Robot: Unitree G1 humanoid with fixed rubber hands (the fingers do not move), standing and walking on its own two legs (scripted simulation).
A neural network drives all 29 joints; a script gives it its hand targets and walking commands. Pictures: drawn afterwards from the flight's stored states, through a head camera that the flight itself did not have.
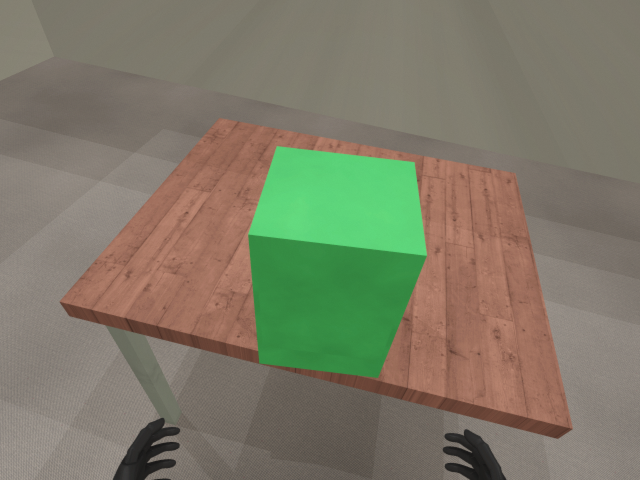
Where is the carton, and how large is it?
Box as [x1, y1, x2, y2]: [248, 146, 426, 377]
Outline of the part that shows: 277,146 248,233 259,362 377,377 426,256 414,162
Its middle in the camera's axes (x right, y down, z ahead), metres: +0.01 +0.04 +0.59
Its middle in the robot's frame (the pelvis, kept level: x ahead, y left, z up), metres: +0.42 +0.03 +0.02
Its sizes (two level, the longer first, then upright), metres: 0.196 0.181 0.297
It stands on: a table, 0.65 m high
